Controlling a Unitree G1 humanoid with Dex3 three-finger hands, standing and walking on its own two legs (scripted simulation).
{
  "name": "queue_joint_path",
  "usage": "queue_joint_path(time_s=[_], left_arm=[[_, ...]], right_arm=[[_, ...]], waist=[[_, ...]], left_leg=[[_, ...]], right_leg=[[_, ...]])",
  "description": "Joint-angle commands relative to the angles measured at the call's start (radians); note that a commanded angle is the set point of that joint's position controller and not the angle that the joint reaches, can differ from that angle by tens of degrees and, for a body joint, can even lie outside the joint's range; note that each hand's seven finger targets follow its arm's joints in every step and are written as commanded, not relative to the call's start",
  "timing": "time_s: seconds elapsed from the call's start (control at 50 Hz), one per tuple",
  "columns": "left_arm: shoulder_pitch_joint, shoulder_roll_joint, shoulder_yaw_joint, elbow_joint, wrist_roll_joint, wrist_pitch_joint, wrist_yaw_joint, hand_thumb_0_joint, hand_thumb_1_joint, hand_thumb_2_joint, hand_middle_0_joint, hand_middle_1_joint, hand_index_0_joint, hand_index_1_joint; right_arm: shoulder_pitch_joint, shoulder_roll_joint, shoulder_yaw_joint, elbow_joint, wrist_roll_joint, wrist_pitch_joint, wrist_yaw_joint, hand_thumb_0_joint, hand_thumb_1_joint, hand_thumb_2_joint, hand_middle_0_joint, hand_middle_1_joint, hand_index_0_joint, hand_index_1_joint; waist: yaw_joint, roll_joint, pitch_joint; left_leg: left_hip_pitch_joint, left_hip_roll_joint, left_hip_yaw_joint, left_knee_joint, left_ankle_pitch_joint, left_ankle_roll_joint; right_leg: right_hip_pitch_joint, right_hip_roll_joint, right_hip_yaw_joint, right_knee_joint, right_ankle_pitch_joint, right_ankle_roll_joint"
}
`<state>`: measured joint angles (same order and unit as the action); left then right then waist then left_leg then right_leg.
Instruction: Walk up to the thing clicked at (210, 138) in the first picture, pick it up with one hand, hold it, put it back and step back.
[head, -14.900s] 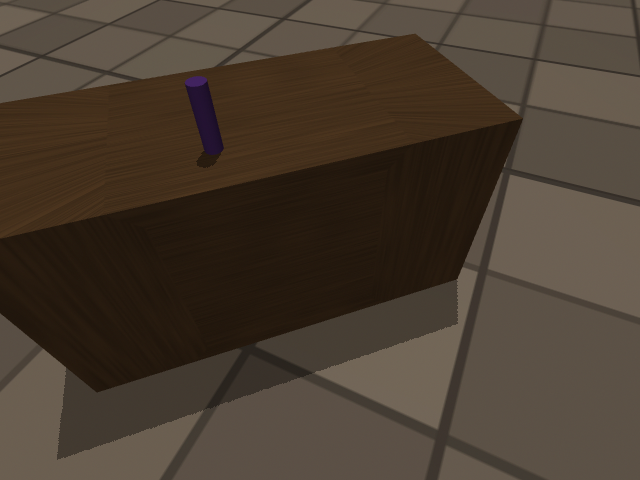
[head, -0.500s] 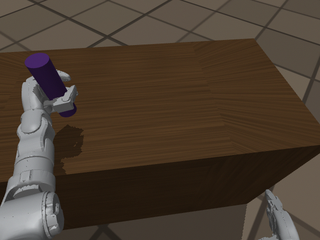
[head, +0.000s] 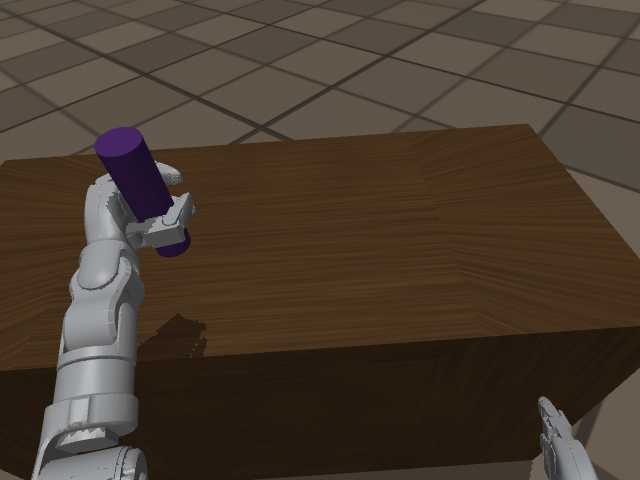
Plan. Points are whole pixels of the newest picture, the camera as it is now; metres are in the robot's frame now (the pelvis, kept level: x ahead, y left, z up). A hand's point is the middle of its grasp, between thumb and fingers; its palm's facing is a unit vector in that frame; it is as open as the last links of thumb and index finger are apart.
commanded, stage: lift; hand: left
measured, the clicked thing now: (150, 200) +0.40 +0.20 +0.19
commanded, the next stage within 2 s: hold in 0.62 s
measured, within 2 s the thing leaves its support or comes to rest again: neither
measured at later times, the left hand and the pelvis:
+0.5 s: hand (155, 209) +0.35 +0.17 +0.22, palm faces +0.17 -0.99 +0.02, open 5.8 cm; pelvis -0.02 -0.01 +0.01, yaw +1 degrees
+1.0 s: hand (145, 195) +0.34 +0.17 +0.25, palm faces +0.16 -0.99 +0.02, open 5.7 cm; pelvis -0.01 +0.00 +0.01, yaw +1 degrees
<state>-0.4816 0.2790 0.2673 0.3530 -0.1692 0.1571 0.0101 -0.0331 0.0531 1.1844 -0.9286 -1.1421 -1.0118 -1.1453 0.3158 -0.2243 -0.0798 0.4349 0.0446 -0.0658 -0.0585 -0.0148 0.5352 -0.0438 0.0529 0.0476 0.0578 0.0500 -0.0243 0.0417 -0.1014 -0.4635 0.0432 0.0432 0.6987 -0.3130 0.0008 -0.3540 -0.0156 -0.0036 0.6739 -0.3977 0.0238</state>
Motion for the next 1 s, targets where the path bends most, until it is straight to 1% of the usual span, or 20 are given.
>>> queue_joint_path(time_s=[0.0, 0.02, 0.04, 0.06, 0.08, 0.12, 0.18, 0.22, 0.28, 0.36, 0.4, 0.44, 0.46, 0.5, 0.6, 0.66, 0.7, 0.84, 0.92, 0.98], left_arm=[[-0.410, 0.167, 0.021, -0.344, -0.017, -0.001, -0.002, 0.000, 0.544, 1.343, -1.376, -1.444, -1.395, -1.443], [-0.410, 0.156, 0.021, -0.347, -0.022, 0.017, -0.002, 0.000, 0.557, 1.362, -1.380, -1.453, -1.397, -1.454], [-0.426, 0.219, 0.068, -0.405, -0.025, 0.024, 0.006, 0.000, 0.555, 1.357, -1.396, -1.462, -1.413, -1.461], [-0.420, 0.225, 0.072, -0.389, -0.022, 0.041, 0.007, 0.000, 0.559, 1.361, -1.400, -1.468, -1.418, -1.467], [-0.381, 0.166, 0.025, -0.365, -0.016, 0.065, 0.001, 0.000, 0.563, 1.362, -1.394, -1.467, -1.413, -1.465], [-0.401, 0.170, 0.035, -0.406, -0.024, 0.089, 0.006, 0.000, 0.566, 1.344, -1.383, -1.452, -1.402, -1.449], [-0.381, 0.167, 0.042, -0.453, -0.028, 0.118, 0.007, 0.000, 0.579, 1.342, -1.380, -1.451, -1.403, -1.446], [-0.381, 0.169, 0.047, -0.457, -0.034, 0.138, 0.008, 0.000, 0.574, 1.334, -1.382, -1.451, -1.405, -1.445], [-0.381, 0.169, 0.046, -0.497, -0.035, 0.158, 0.003, 0.000, 0.564, 1.348, -1.393, -1.465, -1.414, -1.460], [-0.377, 0.157, 0.030, -0.500, -0.043, 0.186, -0.002, 0.000, 0.554, 1.356, -1.411, -1.471, -1.428, -1.472], [-0.375, 0.202, 0.079, -0.524, -0.044, 0.195, 0.006, 0.000, 0.546, 1.342, -1.406, -1.462, -1.422, -1.462], [-0.376, 0.177, 0.063, -0.543, -0.053, 0.207, 0.005, 0.000, 0.526, 1.343, -1.408, -1.472, -1.426, -1.471], [-0.366, 0.170, 0.059, -0.532, -0.051, 0.212, 0.006, 0.000, 0.516, 1.332, -1.408, -1.464, -1.426, -1.464], [-0.367, 0.157, 0.051, -0.559, -0.050, 0.219, 0.009, 0.000, 0.533, 1.323, -1.396, -1.447, -1.414, -1.447], [-0.353, 0.127, 0.032, -0.560, -0.060, 0.250, 0.001, 0.000, 0.511, 1.329, -1.409, -1.455, -1.426, -1.457], [-0.360, 0.146, 0.040, -0.579, -0.054, 0.264, 0.007, 0.000, 0.495, 1.323, -1.406, -1.455, -1.424, -1.456], [-0.368, 0.177, 0.080, -0.621, -0.058, 0.268, 0.015, 0.000, 0.501, 1.312, -1.392, -1.449, -1.413, -1.446], [-0.341, 0.117, 0.030, -0.617, -0.065, 0.301, -0.001, 0.000, 0.479, 1.236, -1.346, -1.386, -1.361, -1.385], [-0.371, 0.187, 0.089, -0.637, -0.057, 0.322, 0.008, 0.000, 0.466, 1.243, -1.367, -1.400, -1.382, -1.400], [-0.341, 0.103, 0.033, -0.614, -0.065, 0.342, 0.003, 0.000, 0.487, 1.231, -1.336, -1.386, -1.356, -1.381]], right_arm=[[-0.074, -0.113, -0.034, -0.161, 0.005, -0.069, -0.012, 0.000, 0.555, -0.046, 0.049, 0.049, 0.049, 0.049], [-0.083, -0.129, -0.043, -0.159, 0.006, -0.078, -0.015, 0.000, 0.556, -0.047, 0.049, 0.049, 0.049, 0.049], [-0.112, -0.136, -0.049, -0.175, 0.007, -0.083, -0.017, 0.000, 0.557, -0.046, 0.049, 0.049, 0.049, 0.049], [-0.073, -0.122, -0.040, -0.126, 0.005, -0.082, -0.018, 0.000, 0.554, -0.046, 0.049, 0.049, 0.049, 0.049], [-0.060, -0.102, -0.027, -0.099, 0.005, -0.080, -0.015, 0.000, 0.555, -0.046, 0.049, 0.049, 0.049, 0.049], [-0.103, -0.144, -0.065, -0.125, 0.005, -0.094, -0.023, 0.000, 0.552, -0.046, 0.049, 0.049, 0.049, 0.049], [-0.113, -0.102, -0.029, -0.101, 0.005, -0.105, -0.017, 0.000, 0.554, -0.045, 0.049, 0.049, 0.049, 0.049], [-0.136, -0.152, -0.071, -0.115, 0.004, -0.118, -0.025, 0.000, 0.549, -0.046, 0.049, 0.049, 0.049, 0.049], [-0.129, -0.105, -0.025, -0.072, 0.003, -0.127, -0.018, 0.000, 0.553, -0.046, 0.049, 0.049, 0.049, 0.049], [-0.169, -0.128, -0.048, -0.059, 0.009, -0.139, -0.022, 0.000, 0.550, -0.047, 0.049, 0.050, 0.049, 0.050], [-0.182, -0.136, -0.052, -0.073, 0.007, -0.149, -0.020, 0.000, 0.548, -0.047, 0.049, 0.050, 0.049, 0.050], [-0.161, -0.121, -0.047, -0.033, 0.009, -0.152, -0.015, 0.000, 0.544, -0.048, 0.049, 0.050, 0.049, 0.050], [-0.184, -0.155, -0.077, -0.050, 0.007, -0.158, -0.019, 0.000, 0.539, -0.049, 0.049, 0.050, 0.049, 0.050], [-0.150, -0.116, -0.043, -0.020, 0.007, -0.160, -0.014, 0.000, 0.541, -0.049, 0.049, 0.050, 0.049, 0.050], [-0.163, -0.123, -0.053, -0.007, 0.011, -0.170, -0.015, 0.000, 0.537, -0.051, 0.049, 0.050, 0.049, 0.050], [-0.186, -0.143, -0.073, -0.009, 0.011, -0.177, -0.018, 0.000, 0.538, -0.050, 0.049, 0.050, 0.049, 0.050], [-0.190, -0.152, -0.075, -0.023, 0.008, -0.185, -0.018, 0.000, 0.538, -0.050, 0.049, 0.050, 0.049, 0.050], [-0.167, -0.116, -0.052, 0.015, 0.013, -0.182, -0.014, 0.000, 0.535, -0.051, 0.049, 0.050, 0.049, 0.050], [-0.189, -0.137, -0.069, -0.008, 0.011, -0.185, -0.012, 0.000, 0.531, -0.053, 0.049, 0.050, 0.049, 0.050], [-0.184, -0.146, -0.083, 0.001, 0.012, -0.184, -0.008, 0.000, 0.535, -0.051, 0.049, 0.050, 0.049, 0.050]], waist=[[0.000, -0.024, -0.232], [-0.004, -0.039, -0.231], [0.016, -0.026, -0.224], [0.008, -0.012, -0.220], [0.007, -0.023, -0.178], [-0.004, -0.027, -0.199], [0.017, -0.034, -0.175], [0.009, -0.056, -0.196], [0.026, -0.041, -0.159], [0.022, -0.032, -0.142], [0.037, -0.057, -0.144], [0.034, -0.029, -0.123], [0.019, -0.039, -0.151], [0.029, -0.016, -0.160], [0.022, -0.031, -0.147], [0.025, -0.017, -0.141], [0.033, -0.036, -0.175], [0.039, -0.021, -0.149], [0.039, -0.035, -0.155], [0.028, -0.035, -0.150]], left_leg=[[0.280, -0.018, -0.006, -0.103, 0.275, 0.012], [0.292, -0.020, -0.007, -0.111, 0.263, 0.012], [0.278, -0.025, -0.004, -0.121, 0.237, 0.012], [0.292, -0.028, -0.002, -0.120, 0.240, 0.014], [0.278, -0.028, -0.004, -0.136, 0.216, 0.013], [0.307, -0.030, -0.002, -0.145, 0.193, 0.014], [0.300, -0.032, -0.004, -0.159, 0.183, 0.014], [0.329, -0.026, -0.011, -0.166, 0.200, 0.013], [0.320, -0.031, -0.010, -0.177, 0.186, 0.014], [0.327, -0.036, -0.007, -0.191, 0.168, 0.016], [0.314, -0.039, -0.007, -0.198, 0.145, 0.017], [0.314, -0.038, -0.006, -0.203, 0.142, 0.017], [0.341, -0.035, -0.008, -0.205, 0.148, 0.016], [0.356, -0.027, -0.016, -0.207, 0.178, 0.010], [0.359, -0.033, -0.013, -0.209, 0.191, 0.014], [0.359, -0.033, -0.013, -0.217, 0.177, 0.010], [0.373, -0.032, -0.015, -0.209, 0.205, 0.013], [0.373, -0.036, -0.014, -0.203, 0.275, 0.013], [0.374, -0.034, -0.015, -0.210, 0.254, 0.014], [0.386, -0.029, -0.019, -0.219, 0.250, 0.009]], right_leg=[[0.000, 0.022, -0.036, -0.124, 0.315, -0.013], [-0.004, 0.020, -0.037, -0.128, 0.307, -0.013], [0.018, 0.015, -0.036, -0.143, 0.284, -0.014], [0.014, 0.011, -0.031, -0.149, 0.293, -0.013], [-0.002, 0.014, -0.034, -0.156, 0.265, -0.016], [0.001, 0.010, -0.032, -0.174, 0.247, -0.015], [0.016, 0.008, -0.034, -0.186, 0.230, -0.016], [0.024, 0.012, -0.038, -0.190, 0.242, -0.016], [0.034, 0.009, -0.039, -0.203, 0.229, -0.016], [0.027, 0.005, -0.034, -0.221, 0.212, -0.017], [0.048, 0.005, -0.036, -0.233, 0.187, -0.016], [0.042, 0.004, -0.034, -0.236, 0.188, -0.017], [0.044, 0.008, -0.036, -0.233, 0.193, -0.017], [0.049, 0.015, -0.047, -0.222, 0.214, -0.022], [0.048, 0.012, -0.041, -0.235, 0.233, -0.019], [0.047, 0.013, -0.042, -0.241, 0.213, -0.021], [0.081, 0.013, -0.044, -0.238, 0.241, -0.017], [0.083, 0.013, -0.044, -0.231, 0.310, -0.016], [0.098, 0.013, -0.045, -0.242, 0.288, -0.016], [0.087, 0.021, -0.052, -0.239, 0.280, -0.020]])
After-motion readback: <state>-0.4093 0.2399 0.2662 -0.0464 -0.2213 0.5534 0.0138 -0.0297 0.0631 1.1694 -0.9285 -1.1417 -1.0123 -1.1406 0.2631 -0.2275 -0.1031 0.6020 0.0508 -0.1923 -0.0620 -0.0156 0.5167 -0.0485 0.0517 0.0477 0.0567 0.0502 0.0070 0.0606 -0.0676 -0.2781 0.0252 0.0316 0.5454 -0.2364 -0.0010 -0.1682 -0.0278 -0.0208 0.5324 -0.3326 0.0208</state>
